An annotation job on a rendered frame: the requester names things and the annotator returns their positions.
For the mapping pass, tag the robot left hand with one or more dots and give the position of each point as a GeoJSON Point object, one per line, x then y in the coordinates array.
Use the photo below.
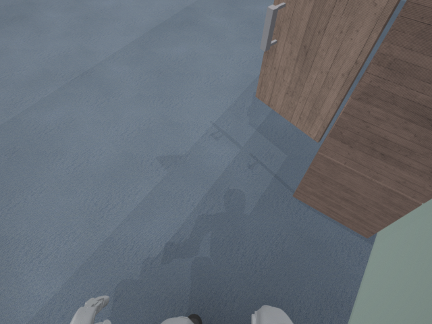
{"type": "Point", "coordinates": [86, 314]}

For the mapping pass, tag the handle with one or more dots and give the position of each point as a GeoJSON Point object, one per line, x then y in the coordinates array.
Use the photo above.
{"type": "Point", "coordinates": [269, 26]}

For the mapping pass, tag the right robot thigh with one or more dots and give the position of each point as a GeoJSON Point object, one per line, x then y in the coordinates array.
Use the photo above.
{"type": "Point", "coordinates": [270, 315]}

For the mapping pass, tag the cupboard door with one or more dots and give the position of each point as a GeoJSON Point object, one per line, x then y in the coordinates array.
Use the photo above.
{"type": "Point", "coordinates": [321, 47]}

